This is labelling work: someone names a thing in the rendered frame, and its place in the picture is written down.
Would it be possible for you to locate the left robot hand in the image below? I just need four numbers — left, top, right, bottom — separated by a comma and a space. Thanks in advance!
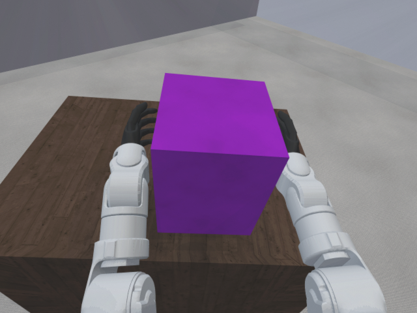
121, 102, 158, 147

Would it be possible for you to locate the left robot upper arm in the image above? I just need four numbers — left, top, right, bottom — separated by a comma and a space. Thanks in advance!
82, 271, 156, 313

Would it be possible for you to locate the carton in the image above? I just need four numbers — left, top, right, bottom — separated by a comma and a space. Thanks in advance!
151, 73, 289, 235

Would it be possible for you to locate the pedestal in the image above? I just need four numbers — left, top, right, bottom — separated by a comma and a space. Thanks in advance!
0, 96, 315, 313

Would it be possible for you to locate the robot right forearm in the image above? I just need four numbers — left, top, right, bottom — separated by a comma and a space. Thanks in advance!
276, 153, 387, 313

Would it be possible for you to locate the robot left forearm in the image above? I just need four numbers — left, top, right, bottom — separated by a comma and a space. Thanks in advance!
81, 143, 149, 313

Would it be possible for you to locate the right robot upper arm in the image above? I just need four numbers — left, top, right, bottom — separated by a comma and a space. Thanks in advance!
305, 265, 386, 313

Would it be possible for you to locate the right robot hand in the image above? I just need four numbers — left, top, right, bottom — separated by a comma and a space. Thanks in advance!
276, 111, 300, 153

